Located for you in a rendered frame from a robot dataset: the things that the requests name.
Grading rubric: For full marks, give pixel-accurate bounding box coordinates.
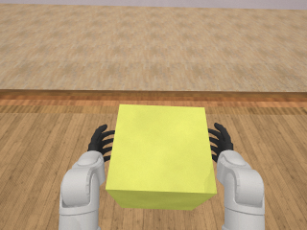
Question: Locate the robot left hand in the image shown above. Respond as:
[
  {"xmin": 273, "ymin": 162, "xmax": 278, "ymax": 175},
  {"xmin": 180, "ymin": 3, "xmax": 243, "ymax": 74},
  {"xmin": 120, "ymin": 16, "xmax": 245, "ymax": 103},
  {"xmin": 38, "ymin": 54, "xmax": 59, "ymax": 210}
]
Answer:
[{"xmin": 87, "ymin": 124, "xmax": 115, "ymax": 163}]

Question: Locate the robot right hand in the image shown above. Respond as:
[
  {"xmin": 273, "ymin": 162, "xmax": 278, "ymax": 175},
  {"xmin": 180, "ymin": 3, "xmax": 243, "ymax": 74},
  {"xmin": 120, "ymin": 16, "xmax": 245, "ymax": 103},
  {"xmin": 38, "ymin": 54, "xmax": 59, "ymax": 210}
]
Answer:
[{"xmin": 207, "ymin": 123, "xmax": 234, "ymax": 163}]

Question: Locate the carton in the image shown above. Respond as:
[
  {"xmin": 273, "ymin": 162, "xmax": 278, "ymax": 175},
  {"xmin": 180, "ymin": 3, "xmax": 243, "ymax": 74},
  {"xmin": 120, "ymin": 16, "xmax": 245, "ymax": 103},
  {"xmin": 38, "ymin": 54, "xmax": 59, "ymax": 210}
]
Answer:
[{"xmin": 106, "ymin": 104, "xmax": 217, "ymax": 211}]

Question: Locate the robot right forearm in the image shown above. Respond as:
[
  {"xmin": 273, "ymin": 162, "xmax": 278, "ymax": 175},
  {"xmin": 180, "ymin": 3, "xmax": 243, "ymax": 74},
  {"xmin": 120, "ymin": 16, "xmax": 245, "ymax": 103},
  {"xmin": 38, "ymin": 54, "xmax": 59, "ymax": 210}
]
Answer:
[{"xmin": 216, "ymin": 149, "xmax": 265, "ymax": 230}]

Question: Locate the robot left forearm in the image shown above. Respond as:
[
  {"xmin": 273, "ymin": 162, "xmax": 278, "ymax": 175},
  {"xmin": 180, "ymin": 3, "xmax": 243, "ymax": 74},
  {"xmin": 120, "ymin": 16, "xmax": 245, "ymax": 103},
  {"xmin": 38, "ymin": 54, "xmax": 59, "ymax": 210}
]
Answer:
[{"xmin": 59, "ymin": 150, "xmax": 106, "ymax": 230}]

